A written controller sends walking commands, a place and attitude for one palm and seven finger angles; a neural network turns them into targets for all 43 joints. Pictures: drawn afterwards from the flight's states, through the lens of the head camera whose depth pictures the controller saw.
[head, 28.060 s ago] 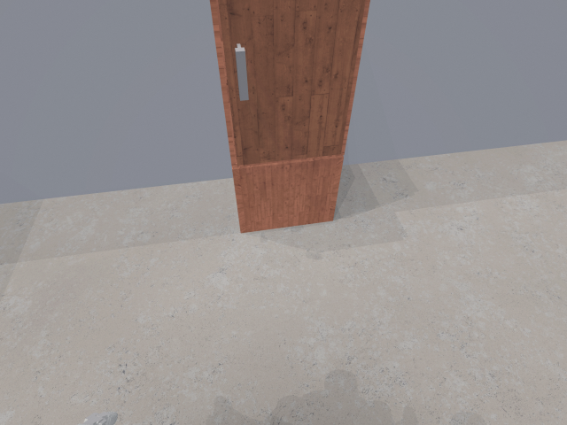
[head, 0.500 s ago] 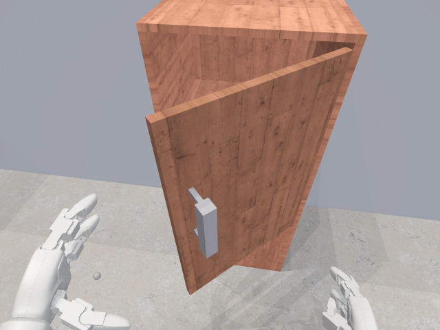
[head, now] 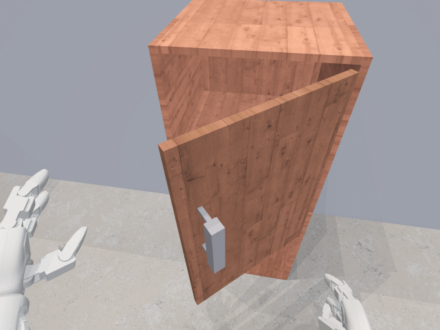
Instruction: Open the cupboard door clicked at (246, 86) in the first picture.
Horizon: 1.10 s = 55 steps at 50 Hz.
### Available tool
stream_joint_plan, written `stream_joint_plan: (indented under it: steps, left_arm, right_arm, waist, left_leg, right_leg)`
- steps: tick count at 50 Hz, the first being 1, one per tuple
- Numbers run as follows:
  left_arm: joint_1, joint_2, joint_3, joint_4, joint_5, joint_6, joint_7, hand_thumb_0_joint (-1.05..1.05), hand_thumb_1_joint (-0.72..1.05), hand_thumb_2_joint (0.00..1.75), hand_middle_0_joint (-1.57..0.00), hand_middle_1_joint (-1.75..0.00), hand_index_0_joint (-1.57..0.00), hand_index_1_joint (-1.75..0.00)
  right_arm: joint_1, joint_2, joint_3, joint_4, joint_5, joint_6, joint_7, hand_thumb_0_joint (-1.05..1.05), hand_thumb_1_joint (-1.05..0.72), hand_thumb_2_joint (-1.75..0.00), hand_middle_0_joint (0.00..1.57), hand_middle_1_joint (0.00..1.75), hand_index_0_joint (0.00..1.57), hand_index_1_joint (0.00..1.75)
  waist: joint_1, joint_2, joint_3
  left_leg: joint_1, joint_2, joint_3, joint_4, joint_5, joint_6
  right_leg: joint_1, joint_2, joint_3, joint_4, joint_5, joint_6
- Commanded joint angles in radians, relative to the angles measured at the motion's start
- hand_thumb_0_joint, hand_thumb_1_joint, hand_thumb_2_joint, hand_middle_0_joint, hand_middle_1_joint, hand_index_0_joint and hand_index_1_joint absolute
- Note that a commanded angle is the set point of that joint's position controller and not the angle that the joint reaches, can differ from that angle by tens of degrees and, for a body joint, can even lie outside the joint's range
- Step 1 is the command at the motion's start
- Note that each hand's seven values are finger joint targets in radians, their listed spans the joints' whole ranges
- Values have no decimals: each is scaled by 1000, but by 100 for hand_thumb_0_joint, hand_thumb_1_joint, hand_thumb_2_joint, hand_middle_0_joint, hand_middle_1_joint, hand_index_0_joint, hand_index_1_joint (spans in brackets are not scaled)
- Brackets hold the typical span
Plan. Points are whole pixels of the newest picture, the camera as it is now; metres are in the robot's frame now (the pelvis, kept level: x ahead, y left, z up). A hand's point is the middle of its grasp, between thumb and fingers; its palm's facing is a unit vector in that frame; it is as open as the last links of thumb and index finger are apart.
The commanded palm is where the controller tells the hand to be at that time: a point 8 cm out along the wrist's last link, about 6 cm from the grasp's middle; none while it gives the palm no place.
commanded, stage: draw the hand back to the body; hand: left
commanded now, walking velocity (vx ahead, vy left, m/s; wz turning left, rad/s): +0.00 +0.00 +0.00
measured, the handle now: (209, 239) +0.28 +0.06 +0.02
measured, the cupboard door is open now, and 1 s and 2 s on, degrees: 43 43 43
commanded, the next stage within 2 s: step back with the hand held close in 0.48 s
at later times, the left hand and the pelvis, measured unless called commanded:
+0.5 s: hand (61, 247) +0.17 +0.24 +0.16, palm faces +0.45 -0.80 -0.39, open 7.5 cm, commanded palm +0.12 +0.28 +0.17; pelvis -0.01 -0.02 +0.01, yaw +0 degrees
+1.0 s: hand (50, 258) +0.16 +0.25 +0.16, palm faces +0.35 -0.79 -0.51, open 7.4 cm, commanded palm +0.10 +0.29 +0.18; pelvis -0.05 -0.01 +0.00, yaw -1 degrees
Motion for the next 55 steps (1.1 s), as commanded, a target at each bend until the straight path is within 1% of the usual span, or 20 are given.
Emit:
stream_joint_plan:
  steps: [1, 2, 5, 9, 14, 19, 22, 25, 29, 30, 31, 32, 34, 36, 37, 41, 42, 48, 52, 55]
  left_arm:
    - [-95, 184, 158, -222, 1, -80, 15, 0, 76, 84, -19, -30, -19, -30]
    - [-112, 203, 177, -227, 2, -82, 17, 0, 80, 86, -20, -30, -20, -30]
    - [-140, 204, 198, -193, -6, -83, 17, 0, 90, 90, -20, -30, -20, -30]
    - [-98, 143, 147, -132, -9, -79, 2, 0, 90, 90, -20, -30, -20, -30]
    - [-116, 173, 165, -139, -9, -88, 4, 0, 90, 90, -20, -30, -20, -30]
    - [-156, 203, 179, -214, 0, -103, 14, 0, 90, 90, -20, -30, -20, -30]
    - [-162, 210, 181, -198, 2, -102, 17, 0, 90, 90, -20, -30, -20, -30]
    - [-140, 182, 169, -131, -5, -102, 13, 0, 90, 90, -20, -30, -20, -30]
    - [-138, 170, 160, -110, -10, -110, 6, 0, 90, 90, -20, -30, -20, -30]
    - [-258, 199, 166, -155, -7, -119, 10, 0, 90, 90, -20, -30, -20, -30]
    - [-309, 315, 302, -165, 2, -158, 18, 0, 90, 90, -20, -30, -20, -30]
    - [-305, 306, 291, -140, 10, -175, 13, 0, 90, 90, -20, -30, -20, -30]
    - [-136, 203, 211, -74, 10, -164, 2, 0, 90, 90, -20, -30, -20, -30]
    - [-84, 192, 197, -100, 10, -172, 1, 0, 90, 90, -20, -30, -20, -30]
    - [-62, 199, 205, -129, 11, -180, 3, 0, 90, 90, -20, -30, -20, -30]
    - [-8, 240, 246, -210, 10, -182, 19, 0, 90, 90, -20, -30, -20, -30]
    - [-7, 267, 273, -223, 9, -184, 26, 0, 90, 90, -20, -30, -20, -30]
    - [10, 271, 289, -244, 12, -187, 40, 0, 90, 90, -20, -30, -20, -30]
    - [12, 250, 276, -247, 23, -188, 40, 0, 90, 90, -20, -30, -20, -30]
    - [-2, 237, 271, -250, 36, -189, 38, 0, 90, 90, -20, -30, -20, -30]
  right_arm:
    - [-125, -110, -49, -149, 3, -53, 1, 0, -90, -90, 20, 30, 20, 30]
    - [-132, -112, -49, -144, 3, -52, 0, 0, -90, -90, 20, 30, 20, 30]
    - [-135, -107, -51, -137, 5, -42, 3, 0, -90, -90, 20, 30, 20, 30]
    - [-139, -112, -57, -132, 5, -27, 12, 0, -90, -90, 20, 30, 20, 30]
    - [-157, -113, -62, -138, 5, -17, 8, 0, -90, -90, 20, 30, 20, 30]
    - [-162, -104, -57, -132, 5, -37, 2, 0, -90, -90, 20, 30, 20, 30]
    - [-163, -106, -57, -124, 5, -47, -1, 0, -90, -90, 20, 30, 20, 30]
    - [-164, -99, -58, -116, 7, -48, -1, 0, -90, -90, 20, 30, 20, 30]
    - [-168, -102, -64, -111, 8, -45, 3, 0, -90, -90, 20, 30, 20, 30]
    - [-176, -106, -63, -107, 9, -48, 1, 0, -90, -90, 20, 30, 20, 30]
    - [-122, -131, -70, -140, 20, -31, 1, 0, -90, -90, 20, 30, 20, 30]
    - [-120, -121, -71, -123, 15, -19, 3, 0, -90, -90, 20, 30, 20, 30]
    - [-132, -120, -76, -127, 8, 1, 9, 0, -90, -90, 20, 30, 20, 30]
    - [-127, -127, -80, -132, 7, 15, 14, 0, -90, -90, 20, 30, 20, 30]
    - [-134, -132, -84, -134, 5, 19, 11, 0, -90, -90, 20, 30, 20, 30]
    - [-131, -133, -96, -162, 12, 43, 7, 0, -90, -90, 20, 30, 20, 30]
    - [-138, -135, -100, -158, 12, 47, 3, 0, -90, -90, 20, 30, 20, 30]
    - [-132, -129, -107, -179, 16, 59, -10, 0, -90, -90, 20, 30, 20, 30]
    - [-136, -143, -108, -188, 13, 54, -12, 0, -90, -90, 20, 30, 20, 30]
    - [-119, -148, -106, -201, 12, 51, -7, 0, -90, -90, 20, 30, 20, 30]
  waist:
    - [-3, 24, -73]
    - [1, 57, -76]
    - [-3, 21, -51]
    - [-7, 3, -19]
    - [-2, -36, -42]
    - [-2, 58, -61]
    - [-3, 42, -36]
    - [-5, -26, 22]
    - [-6, -16, 25]
    - [-15, -15, -1]
    - [-53, -82, 61]
    - [-55, -73, 53]
    - [-61, -108, 12]
    - [-65, -77, -42]
    - [-62, -16, -74]
    - [-64, -63, -149]
    - [-61, -38, -153]
    - [-65, -51, -132]
    - [-61, 27, -97]
    - [-62, 22, -68]
  left_leg:
    - [-73, 73, -58, -106, 469, -77]
    - [-66, 73, -59, -108, 487, -80]
    - [-64, 71, -50, -121, 438, -73]
    - [-62, 72, -42, -133, 430, -64]
    - [-71, 62, -36, -149, 300, -38]
    - [-61, 52, -33, -146, 295, -39]
    - [-57, 51, -32, -144, 274, -34]
    - [-65, 52, -27, -151, 225, -26]
    - [-63, 53, -17, -148, 194, -20]
    - [-52, 49, -19, -145, 183, -17]
    - [-118, 61, -53, -100, 110, -1]
    - [-111, 55, -64, -71, 90, 0]
    - [-77, 52, -50, -32, 133, -2]
    - [-83, 57, -47, -25, 163, -7]
    - [-89, 63, -48, -39, 195, -11]
    - [-139, 83, -63, -55, 268, -15]
    - [-154, 89, -72, -57, 292, -18]
    - [-239, 111, -103, -67, 282, -11]
    - [-358, 142, -134, -120, 162, 17]
    - [-506, 174, -160, -165, -4, 43]
  right_leg:
    - [151, -13, 37, -49, 238, -20]
    - [162, -14, 38, -51, 248, -23]
    - [153, -12, 40, -71, 233, -20]
    - [146, -14, 38, -88, 231, -16]
    - [167, -15, 50, -105, 177, -14]
    - [180, -19, 61, -113, 183, -18]
    - [167, -18, 67, -131, 164, -19]
    - [131, -17, 69, -151, 109, -13]
    - [126, -23, 83, -165, 69, -10]
    - [127, -25, 87, -170, 54, -9]
    - [29, -75, 203, -231, 52, -5]
    - [17, -110, 220, -246, 46, -18]
    - [-10, -133, 218, -247, 62, -18]
    - [7, -146, 201, -220, 105, -21]
    - [38, -150, 185, -186, 172, -27]
    - [94, -126, 163, -101, 287, -17]
    - [107, -131, 157, -77, 327, -24]
    - [93, -108, 160, -6, 337, -16]
    - [114, -74, 146, 55, 254, 2]
    - [175, -50, 142, 142, 204, 14]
